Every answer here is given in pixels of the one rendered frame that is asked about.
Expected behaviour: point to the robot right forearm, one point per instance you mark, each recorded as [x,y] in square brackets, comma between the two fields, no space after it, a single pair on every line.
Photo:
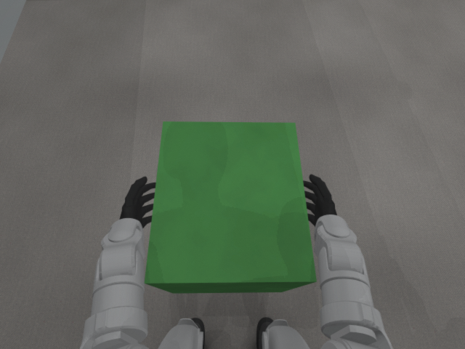
[348,310]

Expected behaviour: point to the robot right hand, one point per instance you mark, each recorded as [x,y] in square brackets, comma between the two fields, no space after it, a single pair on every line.
[321,198]

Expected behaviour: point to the robot left hand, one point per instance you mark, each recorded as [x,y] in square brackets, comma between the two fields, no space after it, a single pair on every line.
[133,206]

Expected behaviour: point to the robot left forearm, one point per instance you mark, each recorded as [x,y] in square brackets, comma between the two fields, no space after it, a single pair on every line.
[118,317]

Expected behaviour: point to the carton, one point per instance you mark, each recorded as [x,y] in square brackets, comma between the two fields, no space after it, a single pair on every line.
[229,211]

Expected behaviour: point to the left robot shin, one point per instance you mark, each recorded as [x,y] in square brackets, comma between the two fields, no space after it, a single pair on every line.
[187,321]

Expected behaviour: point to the robot right thigh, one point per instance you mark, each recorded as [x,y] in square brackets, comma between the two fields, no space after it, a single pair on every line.
[282,337]

